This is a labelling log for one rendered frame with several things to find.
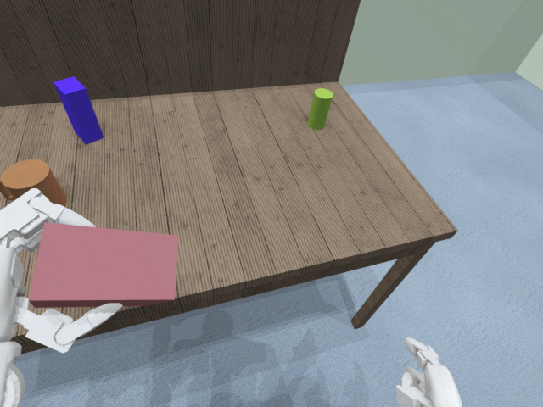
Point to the left robot hand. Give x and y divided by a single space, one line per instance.
21 226

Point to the sponge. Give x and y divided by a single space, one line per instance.
83 266

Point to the table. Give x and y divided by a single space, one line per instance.
204 108

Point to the right robot hand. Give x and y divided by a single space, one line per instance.
436 388

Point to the left robot forearm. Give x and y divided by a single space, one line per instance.
12 384

